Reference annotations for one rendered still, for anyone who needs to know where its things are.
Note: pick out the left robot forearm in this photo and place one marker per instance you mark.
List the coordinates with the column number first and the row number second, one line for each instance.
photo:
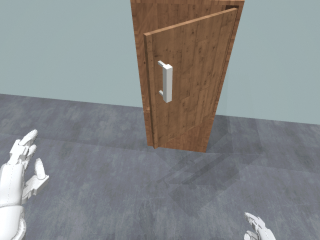
column 12, row 223

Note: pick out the left robot hand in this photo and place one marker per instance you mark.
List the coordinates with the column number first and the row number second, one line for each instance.
column 12, row 173

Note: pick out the cupboard door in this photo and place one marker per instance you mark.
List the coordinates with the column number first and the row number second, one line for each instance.
column 197, row 51

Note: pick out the handle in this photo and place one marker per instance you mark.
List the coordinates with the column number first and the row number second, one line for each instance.
column 167, row 75

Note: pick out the right robot hand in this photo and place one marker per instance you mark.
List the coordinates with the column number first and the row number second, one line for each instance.
column 259, row 227

